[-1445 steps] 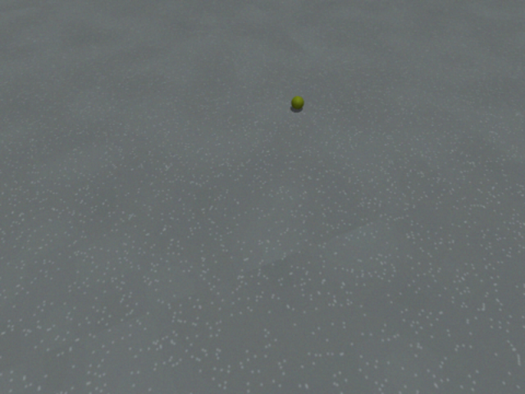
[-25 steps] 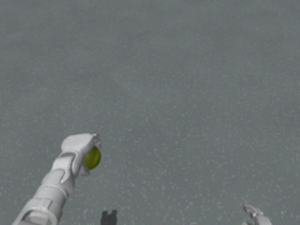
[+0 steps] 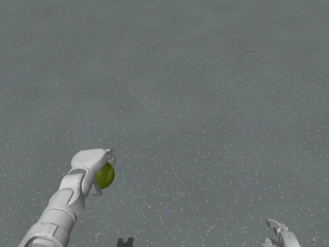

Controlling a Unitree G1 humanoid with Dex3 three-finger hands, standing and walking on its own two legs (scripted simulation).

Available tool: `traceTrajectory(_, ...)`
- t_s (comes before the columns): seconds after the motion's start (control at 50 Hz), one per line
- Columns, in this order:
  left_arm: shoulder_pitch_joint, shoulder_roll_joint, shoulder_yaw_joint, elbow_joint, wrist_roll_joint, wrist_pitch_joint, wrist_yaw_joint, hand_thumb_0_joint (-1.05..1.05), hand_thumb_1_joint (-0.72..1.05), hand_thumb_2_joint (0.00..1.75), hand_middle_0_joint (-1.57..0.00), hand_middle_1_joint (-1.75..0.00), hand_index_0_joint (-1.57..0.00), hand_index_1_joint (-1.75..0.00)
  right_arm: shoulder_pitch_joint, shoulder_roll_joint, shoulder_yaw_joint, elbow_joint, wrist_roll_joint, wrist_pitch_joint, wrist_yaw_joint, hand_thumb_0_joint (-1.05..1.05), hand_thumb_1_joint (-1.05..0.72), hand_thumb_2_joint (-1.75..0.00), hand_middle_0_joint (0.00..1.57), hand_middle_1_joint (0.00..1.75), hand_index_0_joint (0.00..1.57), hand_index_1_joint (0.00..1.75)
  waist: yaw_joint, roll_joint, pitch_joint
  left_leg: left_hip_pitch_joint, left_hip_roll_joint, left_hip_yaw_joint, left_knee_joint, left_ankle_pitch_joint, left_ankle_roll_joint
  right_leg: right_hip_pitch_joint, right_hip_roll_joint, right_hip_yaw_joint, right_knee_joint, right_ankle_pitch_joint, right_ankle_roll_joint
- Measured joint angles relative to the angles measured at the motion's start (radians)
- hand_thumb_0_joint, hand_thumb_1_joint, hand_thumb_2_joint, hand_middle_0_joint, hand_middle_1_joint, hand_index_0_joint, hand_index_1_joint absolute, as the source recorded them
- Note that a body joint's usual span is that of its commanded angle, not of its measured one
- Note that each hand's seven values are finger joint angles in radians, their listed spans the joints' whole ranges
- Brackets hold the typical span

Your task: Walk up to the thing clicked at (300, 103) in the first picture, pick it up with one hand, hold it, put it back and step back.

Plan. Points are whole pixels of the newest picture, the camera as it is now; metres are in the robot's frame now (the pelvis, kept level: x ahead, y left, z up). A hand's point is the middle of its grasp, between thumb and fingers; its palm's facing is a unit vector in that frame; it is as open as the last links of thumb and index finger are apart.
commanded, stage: hold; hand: left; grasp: from above
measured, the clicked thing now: (100, 174) +0.32 +0.22 -0.06
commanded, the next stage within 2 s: crouch in 1.02 s
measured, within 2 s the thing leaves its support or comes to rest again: neither
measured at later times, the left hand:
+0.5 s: hand (93, 179) +0.29 +0.22 -0.02, palm faces -0.43 -0.06 -0.90, open 10.2 cm
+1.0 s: hand (92, 176) +0.30 +0.22 -0.02, palm faces -0.43 -0.05 -0.90, open 10.3 cm
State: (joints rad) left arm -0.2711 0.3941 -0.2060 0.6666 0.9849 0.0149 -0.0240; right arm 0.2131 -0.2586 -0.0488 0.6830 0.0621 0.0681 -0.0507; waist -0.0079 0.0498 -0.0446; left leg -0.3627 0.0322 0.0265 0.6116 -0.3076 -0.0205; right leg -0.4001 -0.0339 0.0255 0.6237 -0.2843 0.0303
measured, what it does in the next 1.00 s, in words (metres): stands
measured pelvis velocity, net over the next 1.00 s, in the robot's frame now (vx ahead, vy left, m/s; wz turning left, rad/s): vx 0.00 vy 0.00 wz -0.01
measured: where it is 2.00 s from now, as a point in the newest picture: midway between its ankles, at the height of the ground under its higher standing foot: outside the picture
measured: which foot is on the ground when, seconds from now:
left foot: down 0.00-1.00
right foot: down 0.00-1.00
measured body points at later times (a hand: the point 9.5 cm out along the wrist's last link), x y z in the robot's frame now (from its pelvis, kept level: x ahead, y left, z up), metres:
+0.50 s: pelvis -0.01 +0.00 +0.01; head +0.00 -0.03 +0.46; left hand +0.31 +0.22 +0.03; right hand +0.14 -0.25 -0.11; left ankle +0.00 +0.13 -0.73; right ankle +0.02 -0.14 -0.73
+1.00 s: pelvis +0.00 +0.00 +0.01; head +0.01 -0.02 +0.46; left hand +0.31 +0.23 +0.03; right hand +0.14 -0.25 -0.11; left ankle +0.00 +0.13 -0.73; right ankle +0.02 -0.14 -0.73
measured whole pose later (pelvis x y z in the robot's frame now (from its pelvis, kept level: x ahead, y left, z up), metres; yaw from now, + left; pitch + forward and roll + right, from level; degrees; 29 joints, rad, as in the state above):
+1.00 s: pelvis +0.00 +0.00 +0.01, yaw +0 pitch +1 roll +1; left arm -0.26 0.40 -0.21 0.62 0.99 0.01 -0.04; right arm 0.18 -0.25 -0.03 0.68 0.07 0.07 -0.06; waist 0.01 0.05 0.00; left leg -0.25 0.03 0.04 0.50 -0.25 -0.02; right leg -0.30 -0.04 0.03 0.51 -0.23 0.03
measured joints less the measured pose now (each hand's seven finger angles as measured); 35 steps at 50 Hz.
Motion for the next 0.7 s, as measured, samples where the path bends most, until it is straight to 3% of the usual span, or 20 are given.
traceTrajectory(0.7,0.027,0.006,-0.015,-0.066,-0.009,-0.004,-0.050,0.02,-0.01,0.57,-0.59,-0.78,-0.59,-0.72,-0.035,0.011,0.023,-0.011,0.011,-0.004,-0.017,0.01,-0.91,-0.90,0.20,0.30,0.20,0.30,0.018,-0.002,0.034,0.099,-0.006,0.010,-0.098,0.052,0.003,0.092,-0.004,0.009,-0.089,0.050,0.002)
